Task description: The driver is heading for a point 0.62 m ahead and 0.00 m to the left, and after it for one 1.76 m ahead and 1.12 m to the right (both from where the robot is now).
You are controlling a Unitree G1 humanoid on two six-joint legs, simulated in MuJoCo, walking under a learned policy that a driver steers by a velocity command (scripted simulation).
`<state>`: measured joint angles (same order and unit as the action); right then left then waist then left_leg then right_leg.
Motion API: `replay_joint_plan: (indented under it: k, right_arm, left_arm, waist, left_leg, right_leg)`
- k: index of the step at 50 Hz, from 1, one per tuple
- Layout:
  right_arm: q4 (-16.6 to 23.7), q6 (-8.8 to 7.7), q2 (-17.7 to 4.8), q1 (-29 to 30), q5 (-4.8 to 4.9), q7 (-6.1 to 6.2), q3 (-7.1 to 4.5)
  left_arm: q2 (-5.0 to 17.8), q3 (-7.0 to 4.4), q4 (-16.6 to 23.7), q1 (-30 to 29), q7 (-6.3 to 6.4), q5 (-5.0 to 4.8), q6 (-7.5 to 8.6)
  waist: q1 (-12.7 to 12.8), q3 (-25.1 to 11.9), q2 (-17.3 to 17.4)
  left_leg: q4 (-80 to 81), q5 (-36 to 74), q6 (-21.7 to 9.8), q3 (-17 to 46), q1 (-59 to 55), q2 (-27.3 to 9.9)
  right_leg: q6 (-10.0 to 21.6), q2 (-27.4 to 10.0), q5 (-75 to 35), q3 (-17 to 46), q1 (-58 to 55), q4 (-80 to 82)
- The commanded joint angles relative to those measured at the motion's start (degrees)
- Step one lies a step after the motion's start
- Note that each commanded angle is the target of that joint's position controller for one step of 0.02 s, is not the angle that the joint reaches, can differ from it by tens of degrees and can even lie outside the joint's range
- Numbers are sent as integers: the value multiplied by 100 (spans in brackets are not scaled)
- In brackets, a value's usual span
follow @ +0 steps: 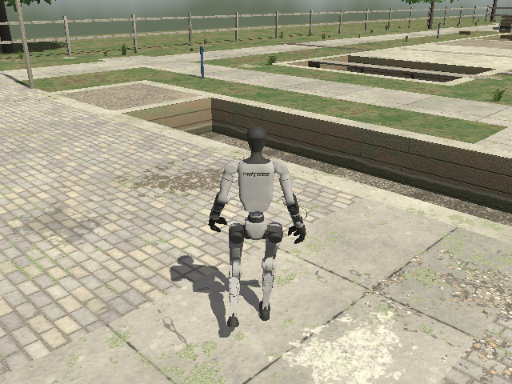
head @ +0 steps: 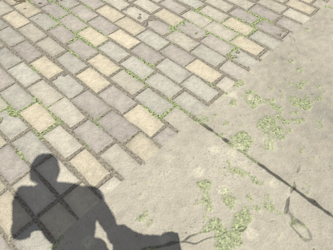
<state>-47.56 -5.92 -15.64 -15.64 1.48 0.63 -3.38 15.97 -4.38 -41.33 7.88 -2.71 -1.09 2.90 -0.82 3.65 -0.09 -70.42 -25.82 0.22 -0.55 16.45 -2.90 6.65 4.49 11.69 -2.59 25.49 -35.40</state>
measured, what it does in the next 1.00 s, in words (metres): walks ahead, turning right: left foot, then right foot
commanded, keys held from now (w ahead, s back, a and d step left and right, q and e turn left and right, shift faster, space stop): w+e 0.24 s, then w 0.44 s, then w+e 0.32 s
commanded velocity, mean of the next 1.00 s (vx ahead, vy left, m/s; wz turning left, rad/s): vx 0.50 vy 0.00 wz -0.36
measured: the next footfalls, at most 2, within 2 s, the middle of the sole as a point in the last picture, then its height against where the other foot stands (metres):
left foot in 0.40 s outside the picture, level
right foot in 0.94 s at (224, 203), level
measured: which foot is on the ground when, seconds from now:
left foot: up 0.00-0.38, down 0.40-0.96, up 0.98-1.00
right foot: down 0.00-0.42, up 0.44-0.92, down 0.94-1.00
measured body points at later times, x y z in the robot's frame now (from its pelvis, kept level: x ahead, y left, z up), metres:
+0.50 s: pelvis +0.29 +0.03 +0.01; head +0.31 +0.03 +0.46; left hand +0.41 +0.29 -0.11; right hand +0.41 -0.26 -0.08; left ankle +0.38 +0.11 -0.72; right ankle +0.12 -0.06 -0.64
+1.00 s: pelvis +0.53 -0.09 +0.00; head +0.56 -0.11 +0.45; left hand +0.82 +0.07 -0.07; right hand +0.46 -0.37 -0.13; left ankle +0.42 +0.11 -0.66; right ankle +0.58 -0.19 -0.72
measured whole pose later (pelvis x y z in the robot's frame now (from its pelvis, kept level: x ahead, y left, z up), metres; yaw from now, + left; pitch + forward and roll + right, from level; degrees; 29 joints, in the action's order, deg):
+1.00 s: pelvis +0.53 -0.09 +0.00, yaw -22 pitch +3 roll +1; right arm -48.0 -4.5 -17.3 -18.7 0.3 0.0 -2.8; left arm 15.9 -3.1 -36.6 5.6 -2.2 -1.0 3.7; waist -2.7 1.4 0.3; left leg -54.5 -26.8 0.5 -0.6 11.3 -1.7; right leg 5.2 2.4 9.6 -0.7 27.6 -34.2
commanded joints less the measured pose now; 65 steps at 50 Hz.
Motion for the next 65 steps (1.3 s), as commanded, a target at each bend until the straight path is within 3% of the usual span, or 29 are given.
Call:
replay_joint_plan:
  k: [1, 4, 7, 11, 15, 18, 20, 21, 22, 23, 24, 25, 26, 29, 34, 38, 42, 44, 46, 47, 48, 49, 50, 51, 52, 53, 57, 62, 65]
  right_arm:
    - [681, -290, -762, 325, -111, 28, -169]
    - [737, -71, -638, 174, -228, 21, -190]
    - [966, 0, -477, 745, -270, 48, -130]
    - [1181, -53, -307, 1596, -202, -36, -36]
    - [1301, -167, -461, 1946, -133, -189, -55]
    - [1294, -241, -623, 1695, -132, -232, -125]
    - [1065, -290, -892, 625, -215, -176, -266]
    - [983, -282, -1243, -303, -277, -144, -348]
    - [650, -211, -1492, -850, -251, -212, -447]
    - [688, -192, -943, -828, -80, -235, -311]
    - [733, -148, -669, -485, -65, -208, -228]
    - [794, -99, -618, -162, -129, -197, -176]
    - [783, -76, -535, 20, -163, -199, -139]
    - [703, -108, -460, 69, -164, -207, -89]
    - [493, -47, -825, -166, -88, -134, -171]
    - [292, 0, -945, -462, -72, -123, -181]
    - [87, 87, -1008, -636, -57, -111, -207]
    - [77, 148, -1107, -518, -37, -77, -243]
    - [144, 229, -1156, -347, -27, -6, -248]
    - [269, 227, -1036, -339, -116, 57, -183]
    - [597, 93, -411, -760, -281, 2, 59]
    - [525, -101, -602, -614, -209, -73, 49]
    - [685, -210, -935, -130, -1, -140, -43]
    - [759, -256, -903, 160, -2, -139, -16]
    - [762, -250, -876, 281, -132, -104, -34]
    - [776, -194, -896, 251, -213, -78, -77]
    - [881, 9, -661, 316, -265, -40, -55]
    - [1179, -28, -408, 1485, -221, -88, 44]
    - [1321, -89, -500, 1913, -140, -165, 24]
  left_arm:
    - [571, -162, 283, 497, 51, 6, 130]
    - [620, -159, 387, 400, 127, 36, 165]
    - [821, -209, 310, 705, 246, 17, 157]
    - [830, -204, 225, 1053, 325, -35, 70]
    - [761, -171, 75, 1387, 354, -43, 29]
    - [796, -181, 24, 1364, 372, 1, -6]
    - [596, -101, 113, 1156, 338, 36, -4]
    - [362, 6, 224, 1296, 335, 150, 21]
    - [76, 91, 173, 2158, 329, -54, 85]
    - [593, 28, 86, 1918, 328, -117, 116]
    - [822, -31, 214, 1191, 314, -107, 122]
    - [753, -9, 321, 794, 310, -23, 131]
    - [664, -16, 388, 599, 292, 64, 156]
    - [377, 19, 344, 813, 257, 46, 121]
    - [135, 139, 551, 28, 245, 92, 142]
    - [144, 159, 656, -553, 145, 9, 156]
    - [238, 133, 913, -990, 32, -45, 129]
    - [337, 88, 965, -885, -12, -12, 122]
    - [642, -112, 702, 198, 6, 41, 105]
    - [1040, -292, 479, 1202, 68, 30, 77]
    - [1770, -438, 444, 1659, 113, 32, 73]
    - [1364, -323, 437, 1858, 103, -33, 83]
    - [1092, -225, 446, 1584, 104, 15, 102]
    - [942, -180, 511, 1218, 112, 30, 103]
    - [820, -135, 578, 878, 111, 45, 88]
    - [707, -89, 655, 649, 114, 88, 90]
    - [830, -135, 610, 647, 214, 61, 129]
    - [942, -171, 355, 1162, 345, -13, 69]
    - [973, -180, 213, 1447, 368, -55, 27]
  waist:
    - [136, -812, 84]
    - [-102, -671, -44]
    - [43, -482, -142]
    - [407, -424, -443]
    - [583, -411, -545]
    - [397, -399, -752]
    - [-171, -1054, -663]
    - [-454, -1926, 60]
    - [-171, -2423, 2023]
    - [-340, -1917, 1330]
    - [-437, -1107, 709]
    - [-308, -693, 251]
    - [-176, -419, 145]
    - [71, -481, 536]
    - [-119, -347, 414]
    - [-381, -254, 445]
    - [-431, -48, 440]
    - [-271, -124, 487]
    - [342, -813, 405]
    - [744, -1397, 103]
    - [536, -2032, -1353]
    - [681, -2584, -1265]
    - [702, -1747, -918]
    - [542, -1242, -442]
    - [334, -871, -100]
    - [127, -725, -181]
    - [-57, -578, -333]
    - [364, -383, -409]
    - [509, -330, -448]
  left_leg:
    - [-40, 612, -111, 600, 2431, -383]
    - [581, 970, 118, 492, 1886, -457]
    - [1596, 1768, 329, 352, 2051, -306]
    - [3343, 2972, 331, 301, 1667, 81]
    - [4039, 3070, 172, 370, 1518, 184]
    - [4281, 2372, -119, 311, 1199, 226]
    - [4486, 2513, -534, 334, -464, 103]
    - [4243, 2669, -1003, 1424, -2142, -868]
    - [4926, 1235, -1891, 4020, -3722, -1915]
    - [5284, -90, -1734, 4459, -3517, -1917]
    - [5380, -61, -1496, 3619, -2779, -1711]
    - [5494, 563, -1393, 2977, -2028, -1481]
    - [5643, 1131, -1377, 2568, -1504, -1268]
    - [5941, 2092, -1359, 1793, -939, -919]
    - [6214, 2757, -1337, 1022, -834, -823]
    - [6177, 2699, -1146, 491, -1070, -842]
    - [5986, 2829, -1009, 337, -1758, -1196]
    - [5578, 3843, -877, 142, -2005, -1255]
    - [4101, 5701, -626, -357, -1790, -960]
    - [2642, 5054, -377, -584, -745, -740]
    - [325, 1450, 44, -573, 1832, 255]
    - [-499, -601, 23, 480, 2744, 480]
    - [-668, -197, -74, 627, 3242, 162]
    - [-326, 316, -124, 540, 3103, -75]
    - [152, 623, -74, 493, 2799, -238]
    - [491, 831, -23, 514, 2396, -365]
    - [1272, 1379, 281, 369, 2044, -280]
    - [3314, 2983, 335, 365, 1676, 83]
    - [3879, 3105, 268, 445, 1443, 246]
  right_leg:
    - [1125, -1622, -967, 2676, -2420, 1959]
    - [1131, -1344, -1855, 2187, -1520, 2226]
    - [1000, -1105, -2167, 1786, -1223, 2246]
    - [648, -830, -1402, 1682, -1171, 2054]
    - [586, -1169, -1010, 2133, -1748, 1685]
    - [471, -1414, -1499, 2454, -2203, 1297]
    - [213, -961, -2586, 2143, -2002, 74]
    - [-14, -530, -1413, 1713, -1041, -1562]
    - [-410, 250, 1861, 1214, 1011, -3332]
    - [-411, -88, 2040, 1527, 1767, -3968]
    - [-412, -308, 1507, 1380, 2008, -4072]
    - [-426, -548, 1091, 1116, 1864, -3876]
    - [-444, -744, 804, 1004, 1746, -3498]
    - [-525, -977, 559, 766, 1197, -2820]
    - [-688, -1047, -586, 521, 1214, -1139]
    - [-640, -897, -1446, 351, 943, -185]
    - [-379, -805, -953, 376, 1177, 139]
    - [-191, -647, -481, 199, 894, 266]
    - [79, -203, -552, -172, -763, 604]
    - [352, -580, -745, 546, -2397, 544]
    - [1366, -2039, -202, 3441, -4572, 867]
    - [1638, -2398, 493, 4936, -5011, 1690]
    - [1323, -2200, 445, 4121, -4429, 1769]
    - [1126, -1945, 18, 3370, -3589, 1791]
    - [994, -1730, -548, 2874, -2773, 1895]
    - [926, -1537, -1014, 2556, -2198, 2044]
    - [1017, -1264, -1758, 2044, -1311, 2310]
    - [639, -931, -1240, 1785, -1116, 2182]
    - [575, -1071, -934, 2147, -1367, 1966]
